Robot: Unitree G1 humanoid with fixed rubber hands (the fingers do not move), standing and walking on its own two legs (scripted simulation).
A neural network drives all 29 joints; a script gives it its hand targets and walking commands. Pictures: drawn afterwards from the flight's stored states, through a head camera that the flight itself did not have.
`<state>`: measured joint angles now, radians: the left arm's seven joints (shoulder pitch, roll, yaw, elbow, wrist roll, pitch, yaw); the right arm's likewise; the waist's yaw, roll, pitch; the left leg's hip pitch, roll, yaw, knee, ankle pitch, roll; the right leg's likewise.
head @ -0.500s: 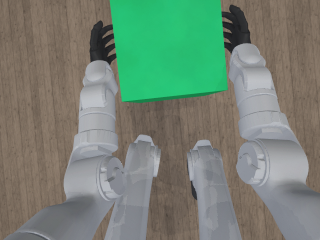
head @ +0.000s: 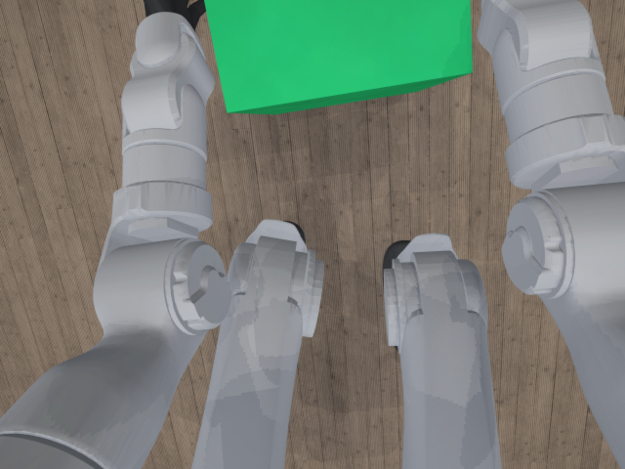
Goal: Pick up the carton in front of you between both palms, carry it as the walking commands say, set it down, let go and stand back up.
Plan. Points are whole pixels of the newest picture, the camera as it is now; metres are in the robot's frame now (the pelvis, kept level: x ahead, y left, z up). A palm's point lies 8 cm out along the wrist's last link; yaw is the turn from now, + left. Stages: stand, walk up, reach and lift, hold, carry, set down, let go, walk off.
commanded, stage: set down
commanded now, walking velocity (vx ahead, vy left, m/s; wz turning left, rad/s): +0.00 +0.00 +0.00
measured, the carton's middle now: (333, 4) +0.54 +0.04 -0.24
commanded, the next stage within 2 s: none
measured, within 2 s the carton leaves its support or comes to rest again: rests again in 0.42 s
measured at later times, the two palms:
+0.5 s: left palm (185, 30) +0.50 +0.18 -0.19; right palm out of the picture +0.56 -0.11 -0.20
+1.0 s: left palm (180, 26) +0.51 +0.19 -0.20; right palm out of the picture +0.56 -0.12 -0.20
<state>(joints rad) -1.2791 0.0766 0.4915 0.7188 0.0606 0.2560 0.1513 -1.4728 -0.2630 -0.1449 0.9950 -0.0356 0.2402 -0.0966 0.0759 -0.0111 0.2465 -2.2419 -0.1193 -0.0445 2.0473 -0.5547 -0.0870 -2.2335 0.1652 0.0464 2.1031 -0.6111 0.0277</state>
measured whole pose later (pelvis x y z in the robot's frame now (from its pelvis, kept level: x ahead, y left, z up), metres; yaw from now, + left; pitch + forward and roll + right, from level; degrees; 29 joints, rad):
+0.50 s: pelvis +0.00 +0.00 -0.02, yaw +0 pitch +37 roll +3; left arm -1.31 0.12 0.44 0.87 0.03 0.21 0.13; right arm -1.51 -0.30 -0.11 1.14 0.00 0.19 -0.09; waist 0.09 -0.01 0.33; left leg -2.22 -0.10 -0.02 2.16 -0.59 -0.07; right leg -2.21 0.15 0.03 2.21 -0.65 0.01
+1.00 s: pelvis -0.01 +0.00 -0.03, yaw +1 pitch +34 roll +4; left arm -1.38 0.16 0.53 0.95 0.12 0.19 0.00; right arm -1.56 -0.29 -0.23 1.16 -0.13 0.18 0.01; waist 0.08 0.01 0.40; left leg -2.20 -0.08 -0.01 2.19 -0.59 -0.08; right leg -2.21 0.11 0.01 2.26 -0.64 -0.02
